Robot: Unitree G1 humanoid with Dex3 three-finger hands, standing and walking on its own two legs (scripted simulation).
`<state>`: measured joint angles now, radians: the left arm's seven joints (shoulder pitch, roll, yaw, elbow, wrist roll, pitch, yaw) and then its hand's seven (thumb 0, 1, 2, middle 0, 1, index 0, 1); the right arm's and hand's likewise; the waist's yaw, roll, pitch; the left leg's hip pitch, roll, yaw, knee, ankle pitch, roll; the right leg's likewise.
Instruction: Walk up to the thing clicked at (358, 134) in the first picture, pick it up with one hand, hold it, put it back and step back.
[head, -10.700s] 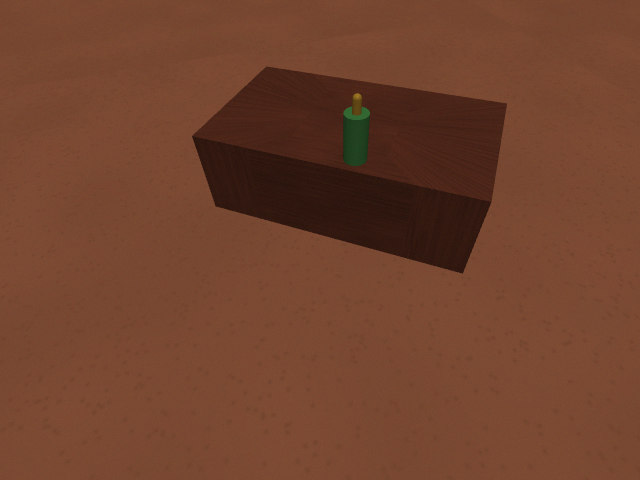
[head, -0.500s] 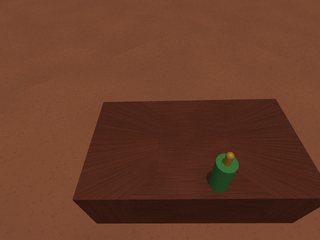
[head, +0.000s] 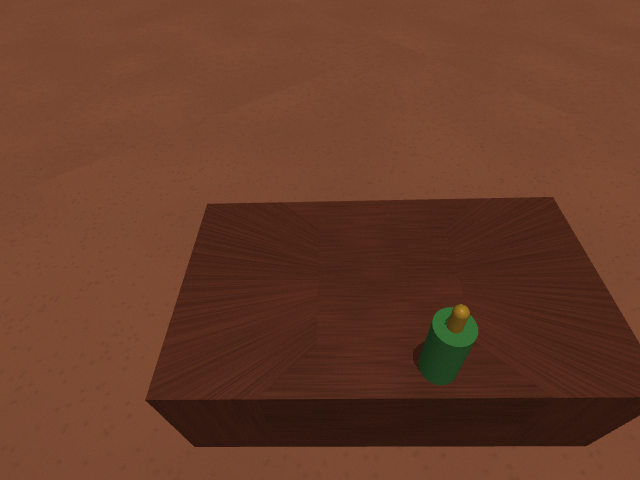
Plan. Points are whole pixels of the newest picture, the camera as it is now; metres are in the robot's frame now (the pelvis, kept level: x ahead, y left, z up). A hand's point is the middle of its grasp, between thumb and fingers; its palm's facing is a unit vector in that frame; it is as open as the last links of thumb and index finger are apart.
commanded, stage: stand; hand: right
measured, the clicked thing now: (448, 340) +0.44 -0.22 -0.27
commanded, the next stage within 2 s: go down in 0.80 s
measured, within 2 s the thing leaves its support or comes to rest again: neither
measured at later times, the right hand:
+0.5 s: hand out of the picture +0.08 -0.25 -0.16, palm faces -0.03 +0.94 -0.34, open 7.4 cm
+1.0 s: hand out of the picture +0.11 -0.25 -0.16, palm faces +0.04 +0.94 -0.33, open 8.1 cm
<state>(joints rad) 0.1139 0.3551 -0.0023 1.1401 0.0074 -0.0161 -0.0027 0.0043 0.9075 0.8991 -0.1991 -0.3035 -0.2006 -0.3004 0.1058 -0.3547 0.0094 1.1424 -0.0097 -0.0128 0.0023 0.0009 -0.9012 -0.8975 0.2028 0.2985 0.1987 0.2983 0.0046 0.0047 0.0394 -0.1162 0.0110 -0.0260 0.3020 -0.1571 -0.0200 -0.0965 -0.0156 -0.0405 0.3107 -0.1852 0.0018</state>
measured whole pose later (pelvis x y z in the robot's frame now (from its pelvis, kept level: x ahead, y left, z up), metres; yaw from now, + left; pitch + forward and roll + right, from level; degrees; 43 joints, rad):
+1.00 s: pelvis +0.00 +0.00 -0.01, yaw -2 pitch +0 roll +0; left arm 0.18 0.34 0.01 0.96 -0.03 -0.04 0.02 0.01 0.92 0.91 -0.20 -0.31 -0.20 -0.30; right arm 0.05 -0.33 -0.05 1.07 -0.01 -0.03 0.00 0.00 -0.83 -0.83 0.15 0.24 0.15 0.24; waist 0.01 0.00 0.06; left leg -0.20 0.02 0.00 0.39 -0.20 -0.02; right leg -0.19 -0.01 -0.01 0.41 -0.22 0.00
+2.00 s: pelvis +0.02 -0.01 -0.06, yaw -4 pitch +11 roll +3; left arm 0.25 0.24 -0.03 0.58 -0.03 -0.17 0.14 0.01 0.89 0.90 -0.19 -0.30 -0.19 -0.30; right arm 0.34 -0.38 -0.16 0.22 -0.02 0.46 0.10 -0.01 0.56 -0.05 0.05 0.05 0.05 0.05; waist 0.03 -0.04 -0.12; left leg -0.59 0.00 0.06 0.85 -0.46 -0.02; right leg -0.64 -0.03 0.06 0.95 -0.50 0.00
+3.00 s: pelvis -0.01 -0.01 -0.06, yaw -3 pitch +11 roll +3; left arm 0.33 0.30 -0.04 0.68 -0.01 -0.21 0.16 0.01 0.88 0.91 -0.20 -0.30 -0.19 -0.30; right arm -0.22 -0.64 -0.48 0.81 0.07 0.06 0.43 -0.01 0.58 -0.08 0.02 0.06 0.03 0.06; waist 0.05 -0.01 -0.06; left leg -0.65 0.00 0.05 0.85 -0.40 -0.02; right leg -0.70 -0.03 0.04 0.94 -0.44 -0.01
